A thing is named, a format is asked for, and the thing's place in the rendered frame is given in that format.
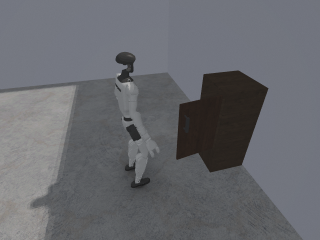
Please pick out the robot head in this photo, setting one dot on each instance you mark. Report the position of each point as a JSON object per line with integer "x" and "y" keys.
{"x": 128, "y": 59}

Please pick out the left robot upper arm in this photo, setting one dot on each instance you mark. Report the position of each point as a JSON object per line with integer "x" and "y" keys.
{"x": 115, "y": 91}

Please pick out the right robot forearm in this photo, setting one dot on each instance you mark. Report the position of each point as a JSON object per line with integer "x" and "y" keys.
{"x": 138, "y": 123}

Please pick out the right robot upper arm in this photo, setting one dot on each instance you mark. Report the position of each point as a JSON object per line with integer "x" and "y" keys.
{"x": 132, "y": 92}

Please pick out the right robot hand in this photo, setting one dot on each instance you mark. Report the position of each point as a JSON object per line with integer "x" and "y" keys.
{"x": 151, "y": 145}

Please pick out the cupboard door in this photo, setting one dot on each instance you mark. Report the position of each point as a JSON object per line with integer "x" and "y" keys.
{"x": 204, "y": 116}

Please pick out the right robot foot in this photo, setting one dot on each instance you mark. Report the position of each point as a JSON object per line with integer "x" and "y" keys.
{"x": 143, "y": 181}

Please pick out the handle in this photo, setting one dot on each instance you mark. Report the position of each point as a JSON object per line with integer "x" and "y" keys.
{"x": 187, "y": 122}

